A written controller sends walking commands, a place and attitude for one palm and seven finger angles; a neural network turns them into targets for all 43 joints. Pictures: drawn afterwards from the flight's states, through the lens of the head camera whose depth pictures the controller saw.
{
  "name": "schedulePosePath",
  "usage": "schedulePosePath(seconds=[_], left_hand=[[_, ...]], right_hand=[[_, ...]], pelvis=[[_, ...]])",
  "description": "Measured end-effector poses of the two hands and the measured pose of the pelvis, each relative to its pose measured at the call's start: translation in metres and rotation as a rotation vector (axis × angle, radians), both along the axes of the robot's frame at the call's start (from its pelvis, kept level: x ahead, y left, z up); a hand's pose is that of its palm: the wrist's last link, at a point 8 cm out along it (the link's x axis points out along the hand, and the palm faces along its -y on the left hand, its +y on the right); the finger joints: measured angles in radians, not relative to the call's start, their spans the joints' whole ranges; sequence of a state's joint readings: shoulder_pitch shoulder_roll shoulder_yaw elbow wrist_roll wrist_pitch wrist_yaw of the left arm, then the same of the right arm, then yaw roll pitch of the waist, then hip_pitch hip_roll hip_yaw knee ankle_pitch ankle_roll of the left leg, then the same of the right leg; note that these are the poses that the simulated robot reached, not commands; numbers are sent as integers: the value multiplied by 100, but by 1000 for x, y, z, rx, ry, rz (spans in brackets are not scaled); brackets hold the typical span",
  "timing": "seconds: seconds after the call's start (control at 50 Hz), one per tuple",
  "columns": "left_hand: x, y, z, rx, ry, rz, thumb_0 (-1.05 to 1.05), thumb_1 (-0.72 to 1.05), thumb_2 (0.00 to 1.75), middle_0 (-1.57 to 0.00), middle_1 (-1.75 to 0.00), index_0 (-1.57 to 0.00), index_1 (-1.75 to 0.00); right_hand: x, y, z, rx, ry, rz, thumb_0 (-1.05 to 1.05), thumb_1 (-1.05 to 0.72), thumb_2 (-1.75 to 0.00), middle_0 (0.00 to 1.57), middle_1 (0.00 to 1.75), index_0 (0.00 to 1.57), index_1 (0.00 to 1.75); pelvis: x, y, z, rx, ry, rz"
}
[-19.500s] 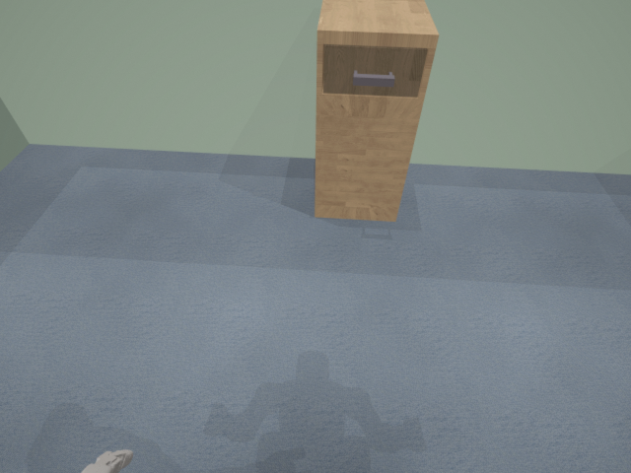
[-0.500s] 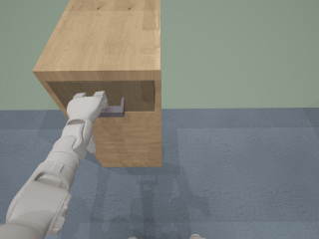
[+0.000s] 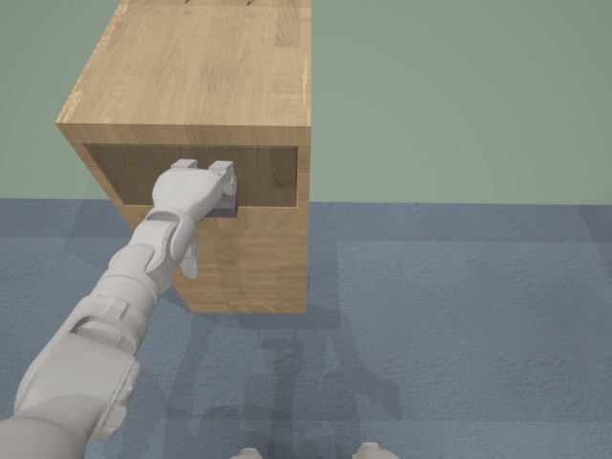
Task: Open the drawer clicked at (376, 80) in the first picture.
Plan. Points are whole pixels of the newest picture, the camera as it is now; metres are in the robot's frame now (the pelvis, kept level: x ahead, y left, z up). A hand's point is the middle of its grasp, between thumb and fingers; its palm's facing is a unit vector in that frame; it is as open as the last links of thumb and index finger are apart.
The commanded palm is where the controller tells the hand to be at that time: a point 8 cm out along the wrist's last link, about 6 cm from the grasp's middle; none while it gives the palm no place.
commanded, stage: move the hooked fingers above the handle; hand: left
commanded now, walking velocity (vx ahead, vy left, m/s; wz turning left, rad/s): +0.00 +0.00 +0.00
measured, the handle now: (199, 194) +0.53 +0.17 -0.05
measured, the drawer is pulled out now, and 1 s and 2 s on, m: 0.00 0.00 0.00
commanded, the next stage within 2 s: lower the fingers behind the handle in 1.86 s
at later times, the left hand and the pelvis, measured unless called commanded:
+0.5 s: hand (156, 217) +0.45 +0.21 +0.01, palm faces -0.25 +0.03 -0.97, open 13.8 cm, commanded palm +0.46 +0.18 +0.06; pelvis -0.01 +0.00 +0.00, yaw -1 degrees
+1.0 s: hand (177, 193) +0.48 +0.18 +0.03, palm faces -0.11 +0.01 -0.99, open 13.8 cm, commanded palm +0.45 +0.19 +0.06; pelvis -0.01 +0.00 +0.00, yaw -4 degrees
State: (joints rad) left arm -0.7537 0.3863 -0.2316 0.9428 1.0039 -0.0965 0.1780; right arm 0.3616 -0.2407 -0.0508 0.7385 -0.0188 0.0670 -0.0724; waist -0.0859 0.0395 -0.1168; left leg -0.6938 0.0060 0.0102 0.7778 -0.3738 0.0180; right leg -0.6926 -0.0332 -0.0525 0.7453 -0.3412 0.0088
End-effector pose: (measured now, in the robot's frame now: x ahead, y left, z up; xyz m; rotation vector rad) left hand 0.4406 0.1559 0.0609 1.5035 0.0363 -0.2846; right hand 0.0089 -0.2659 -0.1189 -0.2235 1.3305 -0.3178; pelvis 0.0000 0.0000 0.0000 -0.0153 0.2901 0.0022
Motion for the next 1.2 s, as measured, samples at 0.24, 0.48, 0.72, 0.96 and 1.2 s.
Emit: schedulePosePath(seconds=[0.24,0.48,0.72,0.96,1.2], left_hand=[[25,-40,16,34,-384,16,0,-48,30,-43,-132,-31,-122],[8,57,6,133,32,268,0,-49,30,-33,-122,-31,-121],[12,-20,2,-110,-308,-95,0,-49,30,-32,-120,-32,-120],[25,1,23,99,-173,294,0,-49,30,-38,-126,-32,-124],[-18,20,-17,6,28,-19,0,-49,30,-32,-121,-32,-120]], right_hand=[[6,3,-19,48,-9,-31,1,-90,-89,20,30,20,30],[18,7,1,22,-76,-28,1,-90,-89,21,30,20,30],[10,-16,-10,-50,-34,10,1,-90,-89,20,30,20,30],[6,27,-23,135,-26,-80,1,-90,-89,21,30,20,30],[1,-16,0,-36,-20,16,1,-90,-89,21,30,20,30]], pelvis=[[-9,5,-12,15,52,-62],[-8,-2,4,11,-1,-37],[-8,4,-22,-8,63,-13],[-12,2,-2,21,12,-71],[-10,-2,-7,-1,6,-11]])
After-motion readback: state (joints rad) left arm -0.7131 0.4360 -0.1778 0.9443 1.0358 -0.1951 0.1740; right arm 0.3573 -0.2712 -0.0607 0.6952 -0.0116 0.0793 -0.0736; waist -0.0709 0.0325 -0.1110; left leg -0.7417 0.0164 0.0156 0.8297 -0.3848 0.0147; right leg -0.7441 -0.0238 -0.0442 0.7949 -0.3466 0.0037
